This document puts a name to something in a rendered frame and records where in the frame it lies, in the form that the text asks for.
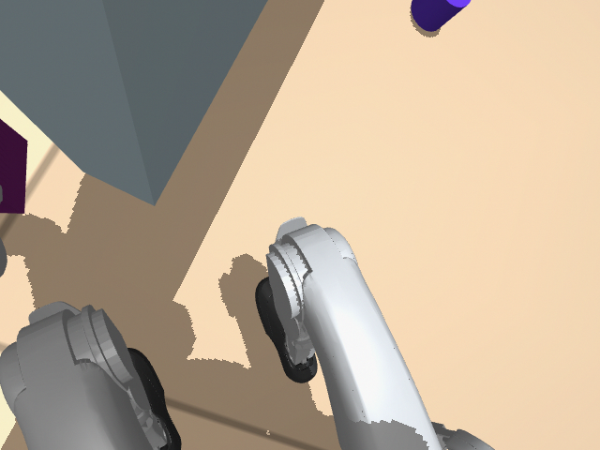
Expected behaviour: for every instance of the left robot foot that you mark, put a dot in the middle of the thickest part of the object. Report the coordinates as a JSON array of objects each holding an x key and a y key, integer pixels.
[{"x": 155, "y": 395}]

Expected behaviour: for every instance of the right robot foot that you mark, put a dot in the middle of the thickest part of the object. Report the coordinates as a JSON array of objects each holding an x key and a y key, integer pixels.
[{"x": 274, "y": 329}]

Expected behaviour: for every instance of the right robot hand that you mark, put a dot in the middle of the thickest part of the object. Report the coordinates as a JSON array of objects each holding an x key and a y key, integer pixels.
[{"x": 458, "y": 440}]

